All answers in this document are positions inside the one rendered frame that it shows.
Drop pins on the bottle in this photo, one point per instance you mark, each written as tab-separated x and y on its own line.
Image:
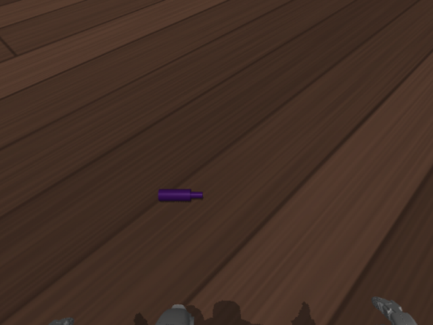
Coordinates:
178	194

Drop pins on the right robot hand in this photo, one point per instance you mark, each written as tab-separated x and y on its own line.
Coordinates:
392	311

